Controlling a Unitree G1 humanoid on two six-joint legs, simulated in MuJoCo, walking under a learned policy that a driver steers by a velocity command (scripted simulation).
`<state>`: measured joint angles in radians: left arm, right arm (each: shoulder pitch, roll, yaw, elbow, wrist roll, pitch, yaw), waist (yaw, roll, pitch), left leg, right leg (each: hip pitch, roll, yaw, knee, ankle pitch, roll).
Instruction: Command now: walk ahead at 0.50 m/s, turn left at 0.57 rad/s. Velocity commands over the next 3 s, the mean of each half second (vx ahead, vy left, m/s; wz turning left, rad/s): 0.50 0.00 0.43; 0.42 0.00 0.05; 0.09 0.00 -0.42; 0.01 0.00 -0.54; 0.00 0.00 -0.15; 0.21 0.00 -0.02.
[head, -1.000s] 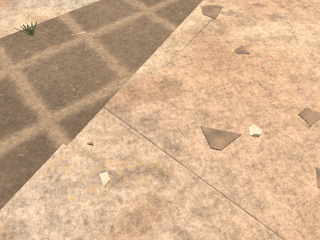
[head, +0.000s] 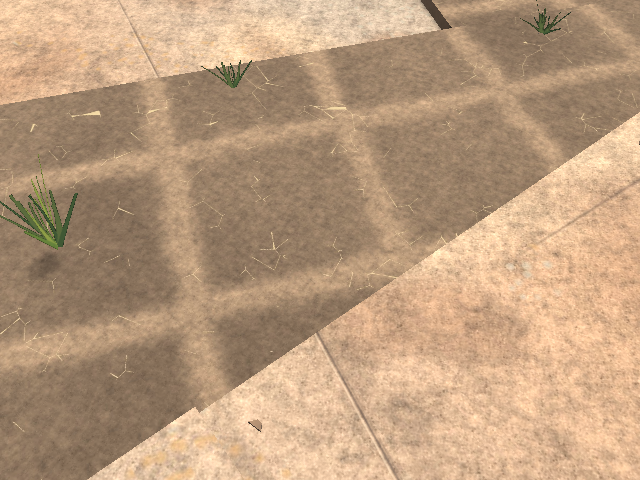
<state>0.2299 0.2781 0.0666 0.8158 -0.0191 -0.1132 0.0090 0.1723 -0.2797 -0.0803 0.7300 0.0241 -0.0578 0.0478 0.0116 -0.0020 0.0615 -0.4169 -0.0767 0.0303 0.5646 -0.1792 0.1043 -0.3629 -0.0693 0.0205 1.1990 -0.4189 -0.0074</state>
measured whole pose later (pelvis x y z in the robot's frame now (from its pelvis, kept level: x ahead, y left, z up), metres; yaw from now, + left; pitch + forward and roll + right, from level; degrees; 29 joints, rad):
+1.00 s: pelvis +0.59 -0.03 -0.04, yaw +11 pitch +2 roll +0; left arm 0.41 0.24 0.01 0.89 0.05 -0.10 -0.07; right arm 0.12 -0.24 -0.03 0.80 -0.05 -0.14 0.02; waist 0.00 0.01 -0.01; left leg -0.45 -0.01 0.05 0.58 -0.16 0.06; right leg -0.38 0.06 0.02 1.25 -0.58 0.05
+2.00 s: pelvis +0.66 -0.05 -0.03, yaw -20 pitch +4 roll +1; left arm 0.27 0.28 0.03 0.63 0.05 -0.04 -0.02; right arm 0.27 -0.26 -0.02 0.71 -0.05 -0.07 0.01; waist -0.03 -0.03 -0.03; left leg -0.19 -0.07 0.03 0.39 -0.28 0.08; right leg -0.60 0.13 0.19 0.90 -0.39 0.07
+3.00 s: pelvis +0.65 -0.10 -0.04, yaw -22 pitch +0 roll -1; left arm 0.30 0.26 0.03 0.73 0.02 -0.02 -0.01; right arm 0.36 -0.28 -0.06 0.72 -0.03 0.02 0.03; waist 0.00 0.03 -0.02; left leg -0.30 0.01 -0.01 0.83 -0.50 0.04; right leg -0.19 0.03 -0.01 0.59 -0.40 -0.03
